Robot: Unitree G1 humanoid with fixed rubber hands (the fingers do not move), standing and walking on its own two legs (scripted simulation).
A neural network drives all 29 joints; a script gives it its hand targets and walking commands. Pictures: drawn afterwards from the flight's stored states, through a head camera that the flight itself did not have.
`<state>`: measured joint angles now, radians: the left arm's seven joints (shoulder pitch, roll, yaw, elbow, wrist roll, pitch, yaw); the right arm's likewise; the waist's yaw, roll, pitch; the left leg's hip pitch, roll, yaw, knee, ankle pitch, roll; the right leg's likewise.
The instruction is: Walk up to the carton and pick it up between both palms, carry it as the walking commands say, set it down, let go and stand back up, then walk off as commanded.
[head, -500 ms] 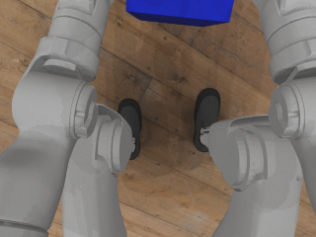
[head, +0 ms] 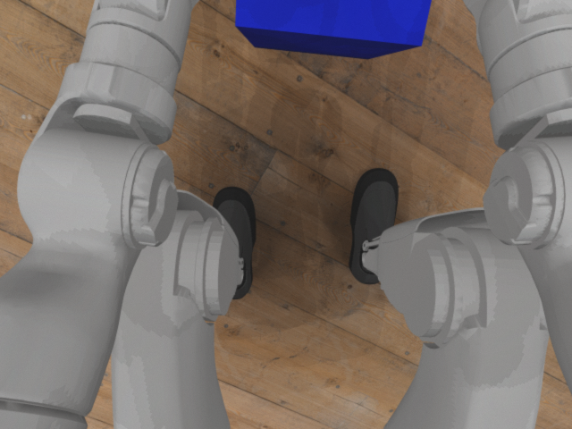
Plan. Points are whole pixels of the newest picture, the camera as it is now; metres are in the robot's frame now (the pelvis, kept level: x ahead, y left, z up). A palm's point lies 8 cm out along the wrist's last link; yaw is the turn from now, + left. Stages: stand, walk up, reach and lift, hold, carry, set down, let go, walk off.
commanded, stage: reach and lift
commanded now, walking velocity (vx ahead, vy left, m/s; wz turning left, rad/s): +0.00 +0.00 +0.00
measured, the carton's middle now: out of the picture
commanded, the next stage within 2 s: none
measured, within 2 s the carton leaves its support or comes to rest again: leaves its support in 0.36 s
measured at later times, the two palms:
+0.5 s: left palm out of the picture +0.58 +0.11 -0.15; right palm out of the picture +0.57 -0.15 -0.15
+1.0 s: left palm out of the picture +0.56 +0.11 -0.10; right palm out of the picture +0.56 -0.14 -0.10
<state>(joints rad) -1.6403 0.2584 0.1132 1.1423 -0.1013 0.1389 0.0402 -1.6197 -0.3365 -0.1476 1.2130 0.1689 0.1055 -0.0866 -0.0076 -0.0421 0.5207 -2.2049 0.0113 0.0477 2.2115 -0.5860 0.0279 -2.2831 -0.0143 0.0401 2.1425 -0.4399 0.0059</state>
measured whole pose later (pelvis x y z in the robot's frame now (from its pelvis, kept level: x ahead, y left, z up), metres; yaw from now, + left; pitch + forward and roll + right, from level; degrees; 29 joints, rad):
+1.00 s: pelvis -0.01 +0.00 +0.01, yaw +0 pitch +25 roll +1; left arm -1.52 0.15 0.22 0.84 0.01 0.37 0.25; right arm -1.57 -0.22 -0.24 0.97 0.04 0.35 -0.27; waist -0.01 -0.03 0.52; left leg -2.05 0.00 0.04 2.21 -0.60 0.02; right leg -2.13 -0.01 0.04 2.15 -0.46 0.01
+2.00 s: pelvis -0.02 +0.00 +0.09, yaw +0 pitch +16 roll +1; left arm -1.29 0.05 0.28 0.63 0.06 0.46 0.27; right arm -1.37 -0.08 -0.35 0.74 -0.08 0.45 -0.26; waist -0.01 -0.03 0.52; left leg -1.68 -0.03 0.02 2.00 -0.61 0.01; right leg -1.74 0.00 0.04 1.95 -0.49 0.02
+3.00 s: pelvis -0.02 +0.00 +0.19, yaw +0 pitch +7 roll +1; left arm -1.11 -0.01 0.29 0.57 0.08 0.48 0.27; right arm -1.21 -0.01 -0.34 0.67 -0.10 0.48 -0.26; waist -0.01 -0.03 0.51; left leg -1.22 -0.03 0.01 1.65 -0.54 0.01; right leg -1.28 0.01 0.04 1.60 -0.44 0.02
